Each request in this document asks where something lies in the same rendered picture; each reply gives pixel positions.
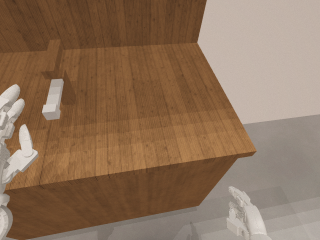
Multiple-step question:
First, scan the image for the counter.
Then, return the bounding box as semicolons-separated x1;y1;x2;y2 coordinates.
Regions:
0;0;257;240

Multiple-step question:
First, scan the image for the robot left forearm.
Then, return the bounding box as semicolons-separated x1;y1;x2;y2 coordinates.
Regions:
0;193;13;240

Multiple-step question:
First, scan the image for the left robot hand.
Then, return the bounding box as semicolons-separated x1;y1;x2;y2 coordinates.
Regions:
0;84;39;194

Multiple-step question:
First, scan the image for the tap lever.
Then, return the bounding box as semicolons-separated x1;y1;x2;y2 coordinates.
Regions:
42;78;64;120

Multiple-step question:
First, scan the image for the right robot hand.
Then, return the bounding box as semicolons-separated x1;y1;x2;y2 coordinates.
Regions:
226;186;267;240

